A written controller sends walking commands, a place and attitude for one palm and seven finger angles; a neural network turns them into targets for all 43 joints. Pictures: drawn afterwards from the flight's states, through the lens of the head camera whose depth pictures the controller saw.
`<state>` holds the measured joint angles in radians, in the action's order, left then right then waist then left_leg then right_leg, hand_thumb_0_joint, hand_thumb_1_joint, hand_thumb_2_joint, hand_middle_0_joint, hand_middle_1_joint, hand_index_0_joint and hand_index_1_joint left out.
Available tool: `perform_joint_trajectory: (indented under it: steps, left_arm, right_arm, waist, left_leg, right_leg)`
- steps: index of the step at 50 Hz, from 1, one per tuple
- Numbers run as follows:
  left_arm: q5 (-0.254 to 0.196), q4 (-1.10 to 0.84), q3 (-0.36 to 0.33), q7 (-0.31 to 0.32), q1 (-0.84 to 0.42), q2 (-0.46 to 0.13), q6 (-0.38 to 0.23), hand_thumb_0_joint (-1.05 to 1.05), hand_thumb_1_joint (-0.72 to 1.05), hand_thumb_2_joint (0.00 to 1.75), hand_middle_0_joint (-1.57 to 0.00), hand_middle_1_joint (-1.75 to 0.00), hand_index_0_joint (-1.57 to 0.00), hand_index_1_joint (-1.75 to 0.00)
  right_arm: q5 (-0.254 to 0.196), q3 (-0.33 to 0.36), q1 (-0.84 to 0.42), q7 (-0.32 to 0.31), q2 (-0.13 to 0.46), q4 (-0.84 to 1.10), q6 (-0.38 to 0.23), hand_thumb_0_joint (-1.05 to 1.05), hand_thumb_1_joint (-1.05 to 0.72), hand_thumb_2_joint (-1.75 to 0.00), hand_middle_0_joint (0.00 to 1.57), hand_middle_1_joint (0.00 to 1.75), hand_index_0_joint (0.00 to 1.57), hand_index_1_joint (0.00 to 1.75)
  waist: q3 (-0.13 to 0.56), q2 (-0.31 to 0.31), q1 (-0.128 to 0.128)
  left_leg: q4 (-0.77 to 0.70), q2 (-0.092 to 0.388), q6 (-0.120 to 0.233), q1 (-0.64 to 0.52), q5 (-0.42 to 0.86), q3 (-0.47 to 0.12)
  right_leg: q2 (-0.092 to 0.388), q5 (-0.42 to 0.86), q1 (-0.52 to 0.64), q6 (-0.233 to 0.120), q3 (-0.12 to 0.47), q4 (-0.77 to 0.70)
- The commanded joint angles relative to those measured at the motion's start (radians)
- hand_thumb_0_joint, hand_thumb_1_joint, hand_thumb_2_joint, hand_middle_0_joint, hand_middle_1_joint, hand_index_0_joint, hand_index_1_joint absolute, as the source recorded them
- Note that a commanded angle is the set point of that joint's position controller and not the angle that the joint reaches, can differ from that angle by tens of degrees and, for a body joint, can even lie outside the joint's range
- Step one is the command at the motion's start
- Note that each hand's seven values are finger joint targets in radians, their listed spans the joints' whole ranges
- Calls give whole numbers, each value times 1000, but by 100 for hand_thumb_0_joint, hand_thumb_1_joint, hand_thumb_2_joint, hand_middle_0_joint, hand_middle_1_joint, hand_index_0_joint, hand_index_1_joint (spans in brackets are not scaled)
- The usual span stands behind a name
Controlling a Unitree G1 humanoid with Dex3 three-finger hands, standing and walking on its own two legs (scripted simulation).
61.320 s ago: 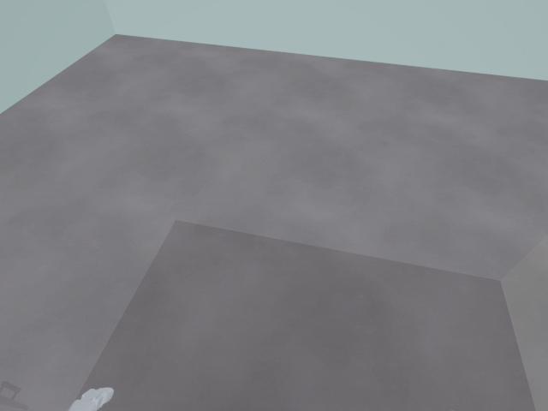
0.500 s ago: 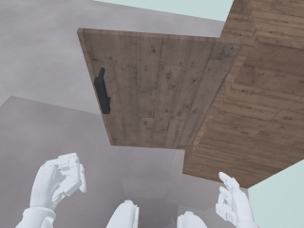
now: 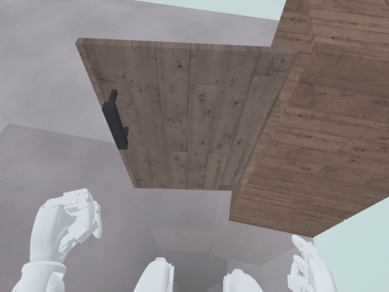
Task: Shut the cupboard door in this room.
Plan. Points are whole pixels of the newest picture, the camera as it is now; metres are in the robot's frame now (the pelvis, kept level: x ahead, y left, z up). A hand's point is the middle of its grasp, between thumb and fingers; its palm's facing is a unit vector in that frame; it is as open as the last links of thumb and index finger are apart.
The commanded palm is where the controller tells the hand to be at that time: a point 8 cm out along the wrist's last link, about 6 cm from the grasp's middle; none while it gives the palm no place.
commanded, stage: raise the hand and make a fist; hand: left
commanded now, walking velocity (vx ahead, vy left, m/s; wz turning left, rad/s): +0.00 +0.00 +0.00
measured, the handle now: (118, 121) +0.45 +0.21 +0.05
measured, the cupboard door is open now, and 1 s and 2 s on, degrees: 100 100 98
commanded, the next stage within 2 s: bring the fist close to the handle in 0.04 s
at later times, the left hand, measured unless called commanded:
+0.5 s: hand (114, 205) +0.26 +0.17 +0.05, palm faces -0.01 -1.00 -0.02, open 3.1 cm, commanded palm +0.25 +0.23 +0.06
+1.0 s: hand (122, 165) +0.34 +0.17 +0.06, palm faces +0.04 -1.00 -0.01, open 3.1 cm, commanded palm +0.32 +0.22 +0.06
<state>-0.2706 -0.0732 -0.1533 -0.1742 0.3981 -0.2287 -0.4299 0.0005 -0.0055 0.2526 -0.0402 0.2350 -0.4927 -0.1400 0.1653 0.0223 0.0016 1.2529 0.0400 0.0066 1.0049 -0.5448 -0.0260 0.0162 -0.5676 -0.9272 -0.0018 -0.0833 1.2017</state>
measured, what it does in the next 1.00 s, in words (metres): stands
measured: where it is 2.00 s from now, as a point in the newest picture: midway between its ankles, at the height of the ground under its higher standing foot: outside the picture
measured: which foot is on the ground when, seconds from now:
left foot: down 0.00-1.00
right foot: down 0.00-1.00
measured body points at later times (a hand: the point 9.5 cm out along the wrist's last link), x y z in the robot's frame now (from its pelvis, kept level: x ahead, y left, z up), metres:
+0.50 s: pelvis +0.00 -0.01 +0.00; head +0.07 -0.01 +0.44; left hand +0.26 +0.23 +0.05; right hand +0.17 -0.26 -0.09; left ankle +0.03 +0.11 -0.63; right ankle +0.01 -0.13 -0.63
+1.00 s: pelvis +0.00 +0.00 +0.01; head +0.08 +0.01 +0.45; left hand +0.33 +0.23 +0.06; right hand +0.14 -0.24 -0.09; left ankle +0.03 +0.11 -0.63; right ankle +0.01 -0.13 -0.63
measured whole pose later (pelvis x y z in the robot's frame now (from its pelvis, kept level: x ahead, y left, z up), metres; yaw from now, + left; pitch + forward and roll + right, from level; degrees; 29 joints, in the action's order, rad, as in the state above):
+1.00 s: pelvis +0.00 +0.00 +0.01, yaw -1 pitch +18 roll -2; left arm -0.20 0.36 -0.16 -0.12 -0.12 -0.21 -0.41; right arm 0.00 -0.01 0.24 -0.03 0.24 -0.58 -0.09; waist 0.15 0.02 -0.03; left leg 1.20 0.04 0.02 1.00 -0.52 0.00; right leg 0.02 -0.54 -0.94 0.01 -0.05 1.16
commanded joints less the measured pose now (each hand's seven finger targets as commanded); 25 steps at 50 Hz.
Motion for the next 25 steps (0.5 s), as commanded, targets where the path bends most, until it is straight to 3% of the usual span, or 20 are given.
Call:
perform_joint_trajectory:
  steps: [1,5,8,9,12,13,16,18,20,25]
  left_arm:
    - [-1,-132,-22,-25,12,-83,-33,0,90,90,-130,-150,-130,-150]
    - [-16,-162,-44,-50,-17,-107,6,0,90,90,-130,-150,-130,-150]
    - [-30,-214,-81,-31,-68,-130,-28,0,90,90,-130,-150,-130,-150]
    - [-27,-215,-118,-17,-91,-168,-45,0,90,90,-130,-150,-130,-150]
    - [-22,-150,-92,-9,-169,-127,-87,0,90,90,-130,-150,-130,-150]
    - [-22,-106,-96,-13,-181,-130,-89,0,90,90,-130,-150,-130,-150]
    - [-21,-36,-66,-55,-241,-123,-64,0,90,90,-130,-150,-130,-150]
    - [-25,-37,-44,-84,-276,-119,-34,0,90,90,-130,-150,-130,-150]
    - [-34,-44,-71,-96,-280,-149,-3,0,90,90,-130,-150,-130,-150]
    - [-30,-28,-122,-39,-377,-175,6,0,90,90,-130,-150,-130,-150]
  right_arm:
    - [-13,56,-38,-7,136,153,-44,0,-90,-90,20,30,20,30]
    - [-21,59,-40,-17,137,168,-36,0,-90,-90,20,30,20,30]
    - [-15,54,-45,-22,125,164,-41,0,-90,-90,20,30,20,30]
    - [-12,55,-45,-26,125,153,-41,0,-90,-90,20,30,20,30]
    - [-8,47,-49,-22,121,132,-46,0,-90,-90,20,30,20,30]
    - [-9,48,-46,-21,125,125,-46,0,-90,-90,20,30,20,30]
    - [-17,49,-46,-24,136,120,-45,0,-90,-90,20,30,20,30]
    - [-24,50,-41,-26,142,119,-50,0,-90,-90,20,30,20,30]
    - [-27,50,-35,-28,145,121,-48,0,-90,-90,20,30,20,30]
    - [-21,46,-42,-28,138,109,-39,0,-90,-90,20,30,20,30]
  waist:
    - [194,28,-9]
    - [223,-18,-8]
    - [239,4,1]
    - [237,-18,1]
    - [182,-4,-18]
    - [170,-24,-23]
    - [175,-17,-31]
    - [216,18,-27]
    - [272,23,-15]
    - [269,-2,-10]
  left_leg:
    - [-201,-35,6,-174,223,-19]
    - [-187,-40,14,-163,225,-5]
    - [-175,-40,12,-168,252,-4]
    - [-158,-37,13,-156,256,-3]
    - [-138,-38,11,-116,211,0]
    - [-133,-37,10,-99,187,-1]
    - [-129,-37,15,-86,166,7]
    - [-143,-38,17,-117,181,8]
    - [-148,-38,20,-136,221,9]
    - [-169,-34,18,-151,243,7]
  right_leg:
    - [-44,224,129,-28,28,-170]
    - [-38,234,178,-20,56,-196]
    - [-36,265,192,-21,65,-184]
    - [-39,270,190,-21,73,-181]
    - [-33,204,138,-20,87,-186]
    - [-33,166,124,-19,92,-193]
    - [-27,125,125,-18,116,-215]
    - [-25,149,148,-19,116,-221]
    - [-24,207,199,-19,120,-219]
    - [-28,245,199,-13,99,-207]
